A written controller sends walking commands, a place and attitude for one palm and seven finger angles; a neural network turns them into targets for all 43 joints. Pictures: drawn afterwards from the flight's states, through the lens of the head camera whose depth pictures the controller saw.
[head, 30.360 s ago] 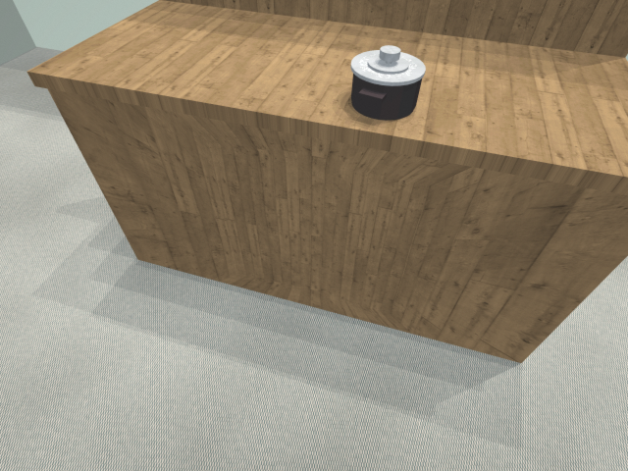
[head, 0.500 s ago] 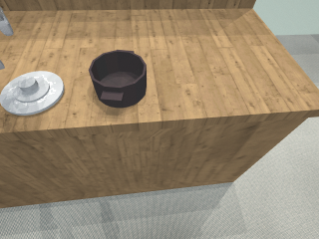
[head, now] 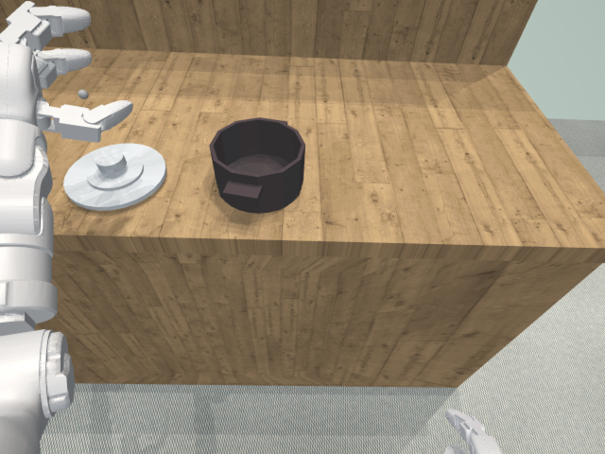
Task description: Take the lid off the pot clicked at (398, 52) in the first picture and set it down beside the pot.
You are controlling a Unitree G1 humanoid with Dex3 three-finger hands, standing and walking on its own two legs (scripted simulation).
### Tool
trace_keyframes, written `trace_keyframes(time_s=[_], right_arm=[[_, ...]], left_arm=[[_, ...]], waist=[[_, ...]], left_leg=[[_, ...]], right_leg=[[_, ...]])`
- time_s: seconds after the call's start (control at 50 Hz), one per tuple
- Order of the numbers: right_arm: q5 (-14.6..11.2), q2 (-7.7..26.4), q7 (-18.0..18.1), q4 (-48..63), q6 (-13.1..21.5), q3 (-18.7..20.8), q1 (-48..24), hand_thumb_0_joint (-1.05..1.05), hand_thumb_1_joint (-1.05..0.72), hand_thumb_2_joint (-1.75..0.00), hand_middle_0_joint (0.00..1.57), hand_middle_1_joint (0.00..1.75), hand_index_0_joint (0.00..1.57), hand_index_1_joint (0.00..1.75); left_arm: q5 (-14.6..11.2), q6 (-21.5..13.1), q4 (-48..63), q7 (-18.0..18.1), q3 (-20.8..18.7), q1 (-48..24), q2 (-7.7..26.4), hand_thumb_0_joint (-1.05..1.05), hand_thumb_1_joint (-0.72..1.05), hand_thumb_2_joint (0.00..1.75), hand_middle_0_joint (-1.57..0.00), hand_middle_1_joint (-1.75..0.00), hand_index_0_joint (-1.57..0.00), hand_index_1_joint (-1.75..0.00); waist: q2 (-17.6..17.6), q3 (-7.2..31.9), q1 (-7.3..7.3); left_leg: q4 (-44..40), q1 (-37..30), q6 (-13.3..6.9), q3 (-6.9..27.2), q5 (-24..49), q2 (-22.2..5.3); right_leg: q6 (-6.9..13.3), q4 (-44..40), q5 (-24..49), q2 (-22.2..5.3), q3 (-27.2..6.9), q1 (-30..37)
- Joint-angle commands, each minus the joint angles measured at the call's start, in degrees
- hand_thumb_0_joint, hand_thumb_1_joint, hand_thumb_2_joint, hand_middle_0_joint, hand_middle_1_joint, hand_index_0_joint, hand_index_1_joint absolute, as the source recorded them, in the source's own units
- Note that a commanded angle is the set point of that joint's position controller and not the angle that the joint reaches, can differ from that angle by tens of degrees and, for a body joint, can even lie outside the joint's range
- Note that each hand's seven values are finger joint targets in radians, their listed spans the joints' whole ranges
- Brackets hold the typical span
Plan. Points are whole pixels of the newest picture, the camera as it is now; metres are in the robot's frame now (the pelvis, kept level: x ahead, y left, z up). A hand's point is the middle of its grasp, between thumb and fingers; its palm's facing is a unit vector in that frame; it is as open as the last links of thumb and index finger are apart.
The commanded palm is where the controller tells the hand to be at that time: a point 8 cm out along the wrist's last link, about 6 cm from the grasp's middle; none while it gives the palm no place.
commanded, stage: draw the hand back to the body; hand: left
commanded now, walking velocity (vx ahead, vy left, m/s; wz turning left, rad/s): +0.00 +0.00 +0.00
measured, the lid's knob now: (110, 161) +0.53 +0.34 +0.07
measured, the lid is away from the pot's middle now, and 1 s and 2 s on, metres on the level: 0.24 0.24 0.24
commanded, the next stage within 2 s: step back with the hand held close in 1.52 s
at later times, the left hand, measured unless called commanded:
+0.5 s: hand (62, 140) +0.33 +0.24 +0.26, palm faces +0.47 -0.86 -0.22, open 8.8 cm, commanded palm +0.28 +0.28 +0.27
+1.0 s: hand (17, 229) +0.24 +0.23 +0.26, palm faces +0.49 -0.85 -0.21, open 7.4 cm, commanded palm +0.18 +0.27 +0.26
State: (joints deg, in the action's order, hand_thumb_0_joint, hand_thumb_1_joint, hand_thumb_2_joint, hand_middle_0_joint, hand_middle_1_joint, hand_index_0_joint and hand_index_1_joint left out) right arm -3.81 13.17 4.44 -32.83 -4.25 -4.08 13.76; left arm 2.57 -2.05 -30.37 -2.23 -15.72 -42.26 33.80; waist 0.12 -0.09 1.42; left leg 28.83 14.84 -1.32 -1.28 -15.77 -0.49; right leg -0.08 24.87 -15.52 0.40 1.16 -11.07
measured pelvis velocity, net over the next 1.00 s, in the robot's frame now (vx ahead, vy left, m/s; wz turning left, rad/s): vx -0.02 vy -0.03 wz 0.00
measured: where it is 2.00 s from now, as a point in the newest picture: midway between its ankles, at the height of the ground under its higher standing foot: outside the picture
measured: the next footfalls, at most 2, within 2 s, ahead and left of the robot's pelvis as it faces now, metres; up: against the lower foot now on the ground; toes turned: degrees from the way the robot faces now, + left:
none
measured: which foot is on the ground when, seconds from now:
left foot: down 0.00-1.00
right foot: down 0.00-1.00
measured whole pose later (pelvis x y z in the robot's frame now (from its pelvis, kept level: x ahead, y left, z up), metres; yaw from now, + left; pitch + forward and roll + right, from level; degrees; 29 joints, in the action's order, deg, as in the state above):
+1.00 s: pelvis -0.02 -0.03 +0.01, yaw +0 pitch -6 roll +0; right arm -1.0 12.3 4.8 -39.7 4.7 -1.9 8.3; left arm -6.6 -4.6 15.2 4.5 -22.6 0.7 21.4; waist -3.0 -1.8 -3.3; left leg 21.3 3.8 0.6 -0.8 -11.5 -1.8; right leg 1.8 18.9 -12.2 1.9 1.6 -0.8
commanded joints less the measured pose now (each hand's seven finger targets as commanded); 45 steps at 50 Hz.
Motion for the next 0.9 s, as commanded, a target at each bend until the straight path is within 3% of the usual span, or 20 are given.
trace_keyframes(time_s=[0.0, 0.1, 0.22, 0.26, 0.32, 0.36, 0.42, 0.44, 0.5, 0.54, 0.56, 0.58, 0.6, 0.62, 0.64, 0.68, 0.7, 0.74, 0.8, 0.88], right_arm=[[1.25, 9.24, 0.48, 5.72, 5.06, 3.8, -3.63, 0.0, -0.9, -0.9, 0.2, 0.3, 0.2, 0.3], [1.56, 9.38, 0.31, 3.55, 5.89, 4.22, -4.14, 0.0, -0.9, -0.9, 0.2, 0.3, 0.2, 0.3], [1.24, 8.87, 0.25, 3.53, 7.32, 4.27, -7.01, 0.0, -0.9, -0.9, 0.2, 0.3, 0.2, 0.3], [1.66, 8.95, 0.43, 3.18, 7.82, 4.38, -7.54, 0.0, -0.9, -0.9, 0.2, 0.3, 0.2, 0.3], [1.72, 8.55, 0.55, 2.88, 7.73, 4.27, -8.15, 0.0, -0.9, -0.9, 0.2, 0.3, 0.2, 0.3], [1.77, 8.25, 0.56, 2.58, 7.72, 4.2, -8.86, 0.0, -0.9, -0.9, 0.2, 0.3, 0.2, 0.3], [1.61, 7.87, 0.42, 3.14, 8.17, 4.18, -10.13, 0.0, -0.9, -0.9, 0.2, 0.3, 0.2, 0.3], [1.82, 7.96, 0.46, 3.09, 8.37, 4.28, -10.4, 0.0, -0.9, -0.9, 0.2, 0.3, 0.2, 0.3], [2.04, 7.4, 0.62, 2.91, 8.66, 4.09, -11.35, 0.0, -0.9, -0.9, 0.2, 0.3, 0.2, 0.3], [2.0, 6.98, 0.67, 2.86, 9.04, 3.93, -12.3, 0.0, -0.9, -0.9, 0.2, 0.3, 0.2, 0.3], [2.22, 6.9, 0.69, 2.77, 9.33, 3.92, -11.98, 0.0, -0.9, -0.9, 0.2, 0.3, 0.2, 0.3], [2.11, 6.65, 0.68, 3.06, 9.62, 3.93, -12.57, 0.0, -0.9, -0.9, 0.2, 0.3, 0.2, 0.3], [2.39, 6.67, 0.78, 2.84, 9.77, 3.91, -12.45, 0.0, -0.9, -0.9, 0.2, 0.3, 0.2, 0.3], [2.18, 6.54, 0.75, 2.76, 9.69, 3.91, -12.64, 0.0, -0.9, -0.9, 0.2, 0.3, 0.2, 0.3], [2.31, 6.52, 0.7, 2.78, 9.85, 3.92, -12.77, 0.0, -0.9, -0.9, 0.2, 0.3, 0.2, 0.3], [2.41, 6.33, 0.8, 2.66, 10.0, 3.89, -13.0, 0.0, -0.9, -0.9, 0.2, 0.3, 0.2, 0.3], [2.47, 6.27, 0.79, 2.85, 10.18, 3.97, -13.35, 0.0, -0.9, -0.9, 0.2, 0.3, 0.2, 0.3], [2.52, 6.0, 0.8, 3.21, 10.67, 3.87, -14.18, 0.0, -0.9, -0.9, 0.2, 0.3, 0.2, 0.3], [2.75, 5.64, 0.82, 2.96, 11.28, 3.93, -14.33, 0.0, -0.9, -0.9, 0.2, 0.3, 0.2, 0.3], [2.98, 5.32, 0.87, 2.6, 11.73, 3.93, -14.57, 0.0, -0.9, -0.9, 0.2, 0.3, 0.2, 0.3]], left_arm=[[-3.65, -5.34, 24.81, 4.92, -7.58, -25.76, 15.99, 0.0, 0.11, 0.81, -0.37, -0.65, -0.37, -0.65], [-5.26, -4.09, 20.15, 6.02, -8.61, -11.49, 12.45, 0.0, 0.24, 0.83, -0.34, -0.6, -0.34, -0.6], [-6.21, -4.84, 30.26, 6.1, -6.91, -8.78, 9.44, 0.0, 0.38, 0.84, -0.31, -0.53, -0.31, -0.53], [-6.07, -5.08, 33.22, 6.84, -10.97, -6.93, 12.92, 0.0, 0.43, 0.85, -0.3, -0.51, -0.3, -0.51], [-6.51, -4.76, 32.93, 6.69, -11.32, -1.11, 11.15, 0.0, 0.51, 0.86, -0.29, -0.48, -0.29, -0.48], [-6.93, -4.18, 31.77, 6.55, -10.13, 2.2, 8.9, 0.0, 0.56, 0.86, -0.27, -0.45, -0.27, -0.45], [-7.4, -4.5, 36.58, 6.14, -9.28, 4.5, 7.05, 0.0, 0.63, 0.87, -0.26, -0.42, -0.26, -0.42], [-7.58, -4.6, 38.25, 6.44, -11.75, 5.65, 9.41, 0.0, 0.65, 0.87, -0.25, -0.41, -0.25, -0.41], [-7.71, -4.52, 40.07, 6.57, -12.59, 7.68, 9.12, 0.0, 0.73, 0.88, -0.24, -0.38, -0.24, -0.38], [-7.8, -4.89, 43.12, 6.53, -11.12, 6.66, 7.59, 0.0, 0.78, 0.89, -0.23, -0.35, -0.23, -0.35], [-7.86, -4.92, 42.8, 6.74, -11.68, 8.52, 7.48, 0.0, 0.8, 0.89, -0.22, -0.34, -0.22, -0.34], [-7.92, -5.12, 45.38, 6.75, -11.09, 8.91, 6.58, 0.0, 0.83, 0.89, -0.22, -0.33, -0.22, -0.33], [-8.04, -5.0, 44.7, 6.86, -11.88, 11.28, 6.6, 0.0, 0.85, 0.89, -0.21, -0.32, -0.21, -0.32], [-8.15, -4.78, 44.45, 6.59, -10.88, 12.91, 5.05, 0.0, 0.88, 0.9, -0.21, -0.31, -0.21, -0.31], [-8.4, -4.75, 45.39, 6.76, -11.22, 13.61, 5.19, 0.0, 0.9, 0.9, -0.2, -0.3, -0.2, -0.3], [-8.55, -4.54, 45.18, 6.74, -11.12, 16.37, 4.18, 0.0, 0.9, 0.9, -0.2, -0.3, -0.2, -0.3], [-8.58, -4.88, 48.0, 6.81, -11.58, 16.29, 4.55, 0.0, 0.9, 0.9, -0.2, -0.3, -0.2, -0.3], [-8.69, -5.74, 52.98, 6.84, -11.51, 16.8, 4.3, 0.0, 0.9, 0.9, -0.2, -0.3, -0.2, -0.3], [-8.73, -5.86, 54.42, 7.01, -11.6, 20.52, 2.88, 0.0, 0.9, 0.9, -0.2, -0.3, -0.2, -0.3], [-9.03, -5.95, 55.22, 7.08, -12.01, 26.2, 1.5, 0.0, 0.9, 0.9, -0.2, -0.3, -0.2, -0.3]], waist=[[-14.95, 20.49, -0.35], [-2.38, 15.38, -0.98], [-5.23, 15.08, -1.4], [-4.41, 17.42, -2.18], [-3.6, 14.94, -2.58], [-0.9, 12.55, -2.51], [-2.06, 12.01, -2.8], [-2.22, 13.18, -3.21], [-1.29, 12.54, -3.45], [-4.7, 11.03, -3.05], [-3.4, 11.04, -3.32], [-4.91, 11.68, -3.4], [-3.0, 11.42, -3.69], [-3.9, 9.76, -3.48], [-2.68, 9.23, -3.51], [-1.66, 7.99, -3.69], [-1.89, 9.16, -3.88], [-4.72, 9.95, -4.03], [-3.62, 9.35, -4.24], [-2.73, 5.9, -4.41]], left_leg=[[-4.06, -17.11, 0.18, 2.0, 25.39, -1.78], [-5.22, -11.37, -0.79, -0.13, 21.83, -1.09], [-5.95, -14.03, -1.32, -0.49, 22.06, -0.52], [-6.04, -14.5, -1.43, -0.68, 23.56, -0.27], [-6.33, -13.31, -1.38, -1.26, 22.72, 0.1], [-6.7, -12.48, -1.52, -1.7, 20.36, 0.16], [-6.79, -13.58, -1.69, -1.74, 19.7, 0.21], [-6.75, -14.06, -1.76, -1.83, 19.66, 0.21], [-6.9, -13.84, -1.8, -1.99, 19.31, 0.38], [-7.19, -14.82, -1.57, -2.01, 17.87, 0.37], [-7.47, -14.79, -1.61, -1.79, 17.54, 0.33], [-7.52, -15.31, -1.57, -1.86, 17.75, 0.39], [-7.45, -15.12, -1.68, -1.71, 18.29, 0.45], [-7.52, -15.12, -1.6, -1.89, 17.47, 0.42], [-7.85, -14.95, -1.6, -1.77, 16.45, 0.37], [-8.13, -14.49, -1.66, -1.71, 15.58, 0.35], [-8.22, -15.1, -1.73, -1.67, 15.74, 0.37], [-8.48, -16.04, -1.5, -1.44, 15.51, 0.4], [-8.63, -16.07, -1.44, -1.46, 15.69, 0.36], [-9.32, -15.1, -1.34, -1.14, 13.15, 0.13]], right_leg=[[3.22, -3.06, 18.24, 0.38, 0.88, 3.47], [2.35, -3.9, 21.92, 0.59, 1.16, 7.04], [1.99, -4.67, 22.66, 0.29, 0.87, 7.57], [1.92, -4.4, 24.95, 0.12, 0.66, 9.27], [1.57, -4.75, 26.33, -0.11, 0.63, 10.03], [1.21, -5.59, 24.96, -0.07, 0.52, 8.81], [1.09, -6.12, 24.41, -0.15, 0.3, 8.68], [1.04, -6.24, 24.76, -0.3, 0.09, 9.16], [0.83, -6.5, 24.81, -0.4, -0.14, 9.37], [0.98, -7.56, 22.02, -0.35, -0.24, 7.75], [0.95, -7.57, 21.42, -0.26, -0.01, 8.0], [1.03, -7.6, 21.4, -0.26, -0.22, 8.23], [0.96, -7.46, 22.17, -0.12, -0.06, 8.52], [0.96, -7.96, 21.13, -0.1, -0.04, 7.68], [0.88, -8.36, 19.93, -0.15, -0.02, 7.43], [0.84, -8.72, 18.67, -0.1, 0.01, 7.19], [0.83, -8.72, 18.85, -0.22, -0.17, 7.72], [1.1, -8.91, 17.8, -0.25, -0.15, 7.93], [1.02, -8.96, 17.69, -0.09, 0.05, 7.84], [1.08, -10.11, 14.03, -0.03, 0.15, 6.57]])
